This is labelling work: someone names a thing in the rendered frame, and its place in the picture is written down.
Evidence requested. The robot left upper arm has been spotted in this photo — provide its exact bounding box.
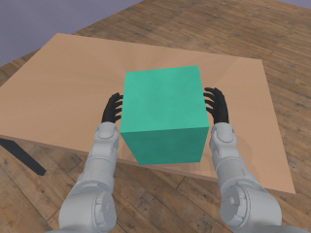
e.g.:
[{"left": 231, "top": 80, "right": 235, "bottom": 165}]
[{"left": 44, "top": 189, "right": 117, "bottom": 233}]

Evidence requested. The robot right forearm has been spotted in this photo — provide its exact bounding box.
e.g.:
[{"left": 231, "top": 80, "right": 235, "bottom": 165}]
[{"left": 209, "top": 122, "right": 282, "bottom": 224}]

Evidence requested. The robot left forearm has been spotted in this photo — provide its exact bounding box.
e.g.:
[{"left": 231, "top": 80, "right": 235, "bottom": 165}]
[{"left": 58, "top": 121, "right": 120, "bottom": 229}]

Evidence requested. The table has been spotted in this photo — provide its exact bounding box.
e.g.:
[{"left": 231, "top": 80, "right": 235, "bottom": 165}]
[{"left": 0, "top": 33, "right": 295, "bottom": 197}]

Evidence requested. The robot right hand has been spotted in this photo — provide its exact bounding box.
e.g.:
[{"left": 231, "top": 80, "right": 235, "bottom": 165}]
[{"left": 203, "top": 87, "right": 229, "bottom": 124}]

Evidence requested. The robot left hand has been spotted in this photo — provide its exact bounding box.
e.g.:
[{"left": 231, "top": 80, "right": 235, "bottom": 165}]
[{"left": 101, "top": 92, "right": 123, "bottom": 123}]

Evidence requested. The robot right upper arm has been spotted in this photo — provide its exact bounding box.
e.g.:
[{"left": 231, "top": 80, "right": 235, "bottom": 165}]
[{"left": 219, "top": 184, "right": 310, "bottom": 233}]

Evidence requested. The carton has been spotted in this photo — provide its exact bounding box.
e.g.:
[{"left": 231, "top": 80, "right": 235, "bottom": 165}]
[{"left": 120, "top": 65, "right": 210, "bottom": 165}]

